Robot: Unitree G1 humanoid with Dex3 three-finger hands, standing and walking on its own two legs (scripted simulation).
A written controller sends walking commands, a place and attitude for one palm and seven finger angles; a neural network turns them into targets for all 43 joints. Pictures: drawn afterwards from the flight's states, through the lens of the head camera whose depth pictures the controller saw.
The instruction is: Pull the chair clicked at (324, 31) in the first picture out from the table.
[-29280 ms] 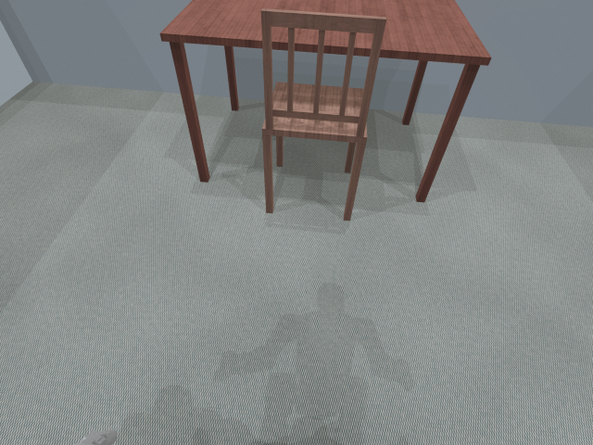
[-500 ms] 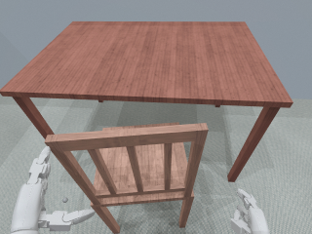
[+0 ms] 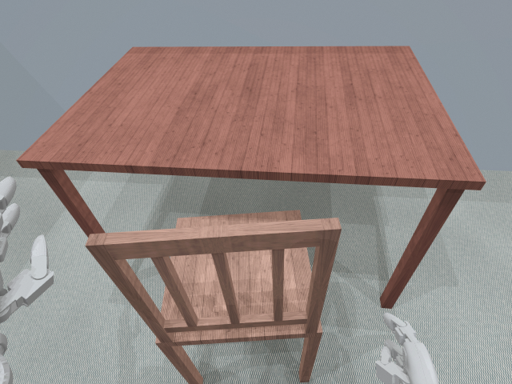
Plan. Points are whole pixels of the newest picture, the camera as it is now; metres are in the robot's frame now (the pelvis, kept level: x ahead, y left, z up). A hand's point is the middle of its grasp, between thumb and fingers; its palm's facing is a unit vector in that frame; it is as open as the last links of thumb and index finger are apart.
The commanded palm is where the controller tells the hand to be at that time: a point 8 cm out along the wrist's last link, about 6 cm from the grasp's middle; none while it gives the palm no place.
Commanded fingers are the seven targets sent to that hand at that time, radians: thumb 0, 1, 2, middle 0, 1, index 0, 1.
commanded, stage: draw the hand back to the body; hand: left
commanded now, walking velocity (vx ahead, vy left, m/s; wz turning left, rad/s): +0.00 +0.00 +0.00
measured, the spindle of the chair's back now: (228, 289) +0.30 +0.11 -0.08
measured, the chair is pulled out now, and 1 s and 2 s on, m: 0.15 0.15 0.15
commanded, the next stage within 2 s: step back with the hand held close in 0.28 s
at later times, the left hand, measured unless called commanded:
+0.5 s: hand (46, 280) +0.17 +0.26 +0.17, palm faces +0.48 -0.77 -0.41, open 7.4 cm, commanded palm +0.12 +0.29 +0.18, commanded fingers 0.00 0.90 0.90 -0.20 -0.30 -0.20 -0.30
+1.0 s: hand (29, 317) +0.14 +0.27 +0.16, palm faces +0.42 -0.75 -0.51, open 7.4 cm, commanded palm +0.08 +0.30 +0.18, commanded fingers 0.00 0.90 0.90 -0.20 -0.30 -0.20 -0.30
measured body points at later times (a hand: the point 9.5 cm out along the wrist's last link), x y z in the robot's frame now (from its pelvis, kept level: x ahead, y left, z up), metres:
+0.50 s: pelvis -0.02 -0.01 +0.00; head -0.03 -0.03 +0.45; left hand +0.14 +0.30 +0.20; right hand +0.18 -0.23 -0.08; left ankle -0.06 +0.10 -0.74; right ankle +0.01 -0.10 -0.74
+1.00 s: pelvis -0.06 +0.00 -0.01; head -0.04 -0.02 +0.44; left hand +0.11 +0.30 +0.19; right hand +0.12 -0.24 -0.10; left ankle -0.06 +0.10 -0.74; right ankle +0.01 -0.10 -0.74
